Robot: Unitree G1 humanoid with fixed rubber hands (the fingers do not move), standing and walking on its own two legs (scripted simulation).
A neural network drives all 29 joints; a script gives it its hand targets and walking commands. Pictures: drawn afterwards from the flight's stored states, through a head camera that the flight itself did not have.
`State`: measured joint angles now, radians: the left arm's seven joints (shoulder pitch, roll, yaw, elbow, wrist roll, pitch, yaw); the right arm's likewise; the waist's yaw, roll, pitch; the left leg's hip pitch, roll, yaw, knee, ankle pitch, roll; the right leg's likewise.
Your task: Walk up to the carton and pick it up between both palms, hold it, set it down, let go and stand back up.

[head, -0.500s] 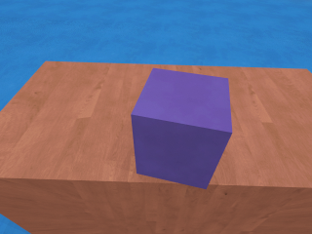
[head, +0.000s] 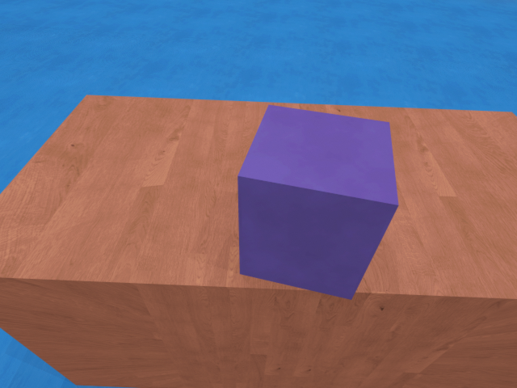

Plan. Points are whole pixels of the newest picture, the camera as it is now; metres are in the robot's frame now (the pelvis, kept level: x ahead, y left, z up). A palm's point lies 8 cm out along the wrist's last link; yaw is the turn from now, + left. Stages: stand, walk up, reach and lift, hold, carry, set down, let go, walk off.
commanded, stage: stand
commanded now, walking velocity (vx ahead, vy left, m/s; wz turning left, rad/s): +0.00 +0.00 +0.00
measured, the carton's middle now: (310, 202) +0.43 -0.08 +0.07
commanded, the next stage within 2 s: none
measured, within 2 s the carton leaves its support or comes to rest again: neither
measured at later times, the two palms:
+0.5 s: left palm out of the picture +0.04 +0.29 -0.11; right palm out of the picture +0.08 -0.29 -0.11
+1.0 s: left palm out of the picture +0.05 +0.28 -0.11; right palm out of the picture +0.08 -0.30 -0.11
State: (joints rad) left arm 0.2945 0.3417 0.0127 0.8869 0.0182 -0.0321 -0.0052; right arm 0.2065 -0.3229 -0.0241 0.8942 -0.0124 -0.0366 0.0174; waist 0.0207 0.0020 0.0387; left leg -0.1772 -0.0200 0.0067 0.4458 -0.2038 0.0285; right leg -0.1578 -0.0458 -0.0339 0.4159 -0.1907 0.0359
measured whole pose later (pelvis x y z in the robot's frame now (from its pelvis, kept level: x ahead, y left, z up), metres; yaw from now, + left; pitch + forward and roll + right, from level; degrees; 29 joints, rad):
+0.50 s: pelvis +0.00 +0.00 +0.00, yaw +0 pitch -4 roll +0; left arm 0.27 0.34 0.01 0.94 0.02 -0.03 0.01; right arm 0.19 -0.34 -0.03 0.94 -0.01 -0.02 0.01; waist 0.01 0.01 0.05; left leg -0.16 -0.02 0.01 0.42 -0.19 0.03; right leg -0.15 -0.05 -0.03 0.40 -0.18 0.04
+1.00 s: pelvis +0.00 -0.01 +0.00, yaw +0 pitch -4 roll +0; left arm 0.24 0.33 0.01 0.98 0.01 -0.03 0.01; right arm 0.19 -0.34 -0.03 0.98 0.00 -0.02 0.01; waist 0.01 0.02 0.06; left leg -0.14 -0.01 0.00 0.39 -0.18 0.01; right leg -0.13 -0.04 -0.03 0.38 -0.17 0.02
